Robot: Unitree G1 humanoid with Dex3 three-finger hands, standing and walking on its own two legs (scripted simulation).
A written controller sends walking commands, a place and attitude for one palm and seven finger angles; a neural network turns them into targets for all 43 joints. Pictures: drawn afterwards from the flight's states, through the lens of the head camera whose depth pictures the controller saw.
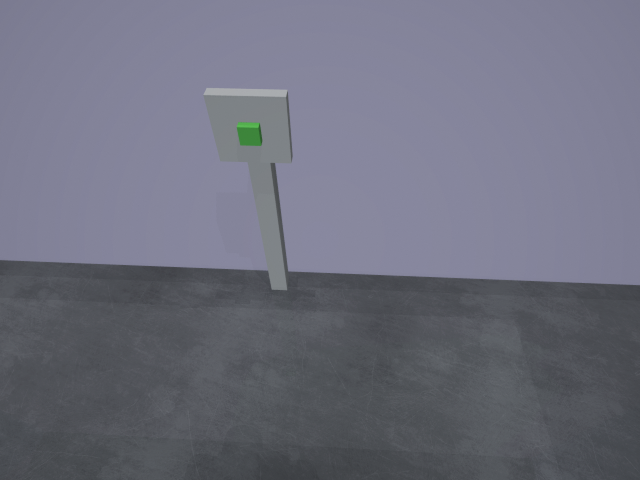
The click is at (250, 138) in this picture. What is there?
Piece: button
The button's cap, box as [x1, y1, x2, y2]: [237, 122, 261, 145]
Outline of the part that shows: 238,122 237,130 240,144 260,145 261,135 259,123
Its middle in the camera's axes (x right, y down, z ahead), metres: -0.17 -0.24 +0.89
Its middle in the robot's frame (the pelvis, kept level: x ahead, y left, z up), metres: +0.82 +0.21 -0.05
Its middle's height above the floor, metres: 0.73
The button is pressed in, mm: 0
